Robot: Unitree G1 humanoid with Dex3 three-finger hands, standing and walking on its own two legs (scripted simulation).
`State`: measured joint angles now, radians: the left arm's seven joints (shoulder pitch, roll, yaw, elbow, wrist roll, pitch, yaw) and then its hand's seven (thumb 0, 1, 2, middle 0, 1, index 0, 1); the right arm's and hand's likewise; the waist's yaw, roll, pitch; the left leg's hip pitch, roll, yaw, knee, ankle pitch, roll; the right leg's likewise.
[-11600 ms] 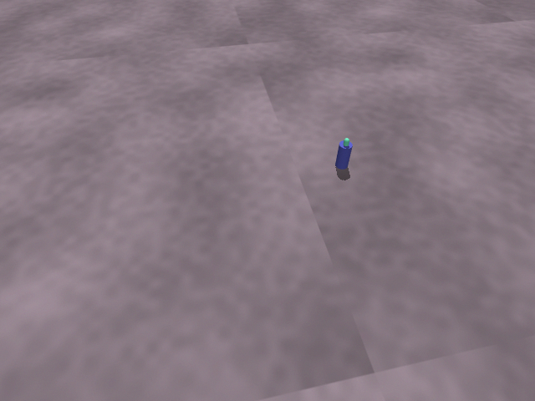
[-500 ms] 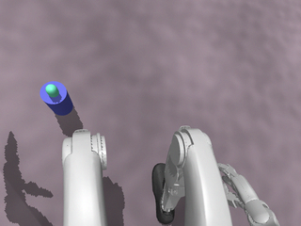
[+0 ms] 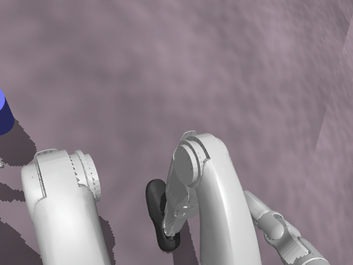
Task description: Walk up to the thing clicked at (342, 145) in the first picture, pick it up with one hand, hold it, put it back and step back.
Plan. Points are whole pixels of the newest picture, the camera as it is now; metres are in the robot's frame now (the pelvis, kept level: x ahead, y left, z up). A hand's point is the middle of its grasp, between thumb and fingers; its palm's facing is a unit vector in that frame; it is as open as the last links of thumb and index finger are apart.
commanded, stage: close in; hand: left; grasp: from the side
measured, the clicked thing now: out of the picture +0.43 +0.29 -0.19
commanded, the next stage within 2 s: rest palm in 0.34 s
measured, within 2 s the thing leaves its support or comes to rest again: leaves its support in 1.78 s
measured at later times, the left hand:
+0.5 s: hand out of the picture +0.40 +0.28 -0.17, palm faces +0.31 -0.95 +0.02, open 17.2 cm
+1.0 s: hand out of the picture +0.41 +0.28 -0.18, palm faces +0.35 -0.94 -0.01, open 10.9 cm
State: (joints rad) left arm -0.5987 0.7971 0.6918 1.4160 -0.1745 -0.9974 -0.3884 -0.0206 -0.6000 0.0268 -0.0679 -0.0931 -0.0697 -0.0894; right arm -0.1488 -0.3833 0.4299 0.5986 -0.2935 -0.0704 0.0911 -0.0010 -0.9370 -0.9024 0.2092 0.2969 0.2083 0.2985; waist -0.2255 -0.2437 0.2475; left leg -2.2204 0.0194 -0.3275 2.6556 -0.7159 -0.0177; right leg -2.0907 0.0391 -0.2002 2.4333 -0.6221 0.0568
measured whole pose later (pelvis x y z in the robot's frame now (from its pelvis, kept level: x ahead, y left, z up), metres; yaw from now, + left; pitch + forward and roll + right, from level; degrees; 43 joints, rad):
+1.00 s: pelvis -0.01 +0.01 +0.00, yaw -3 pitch +10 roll -18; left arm -0.62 0.83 0.50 1.49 -0.07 -1.15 0.01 -0.01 0.17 0.48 -0.43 -0.40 -0.42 -0.41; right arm -0.19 -0.38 0.53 0.55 -0.37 0.01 0.15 0.00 -0.88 -0.89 0.21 0.30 0.21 0.30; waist -0.25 -0.29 0.31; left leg -2.21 0.02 -0.39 2.69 -0.71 0.00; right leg -2.05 0.07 -0.25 2.41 -0.59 0.08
